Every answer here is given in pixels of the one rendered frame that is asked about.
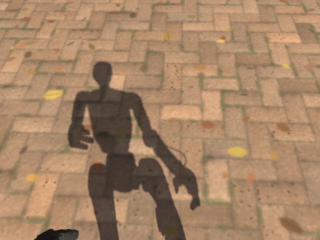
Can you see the left robot hand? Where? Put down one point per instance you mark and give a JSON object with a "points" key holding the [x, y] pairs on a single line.
{"points": [[61, 234]]}

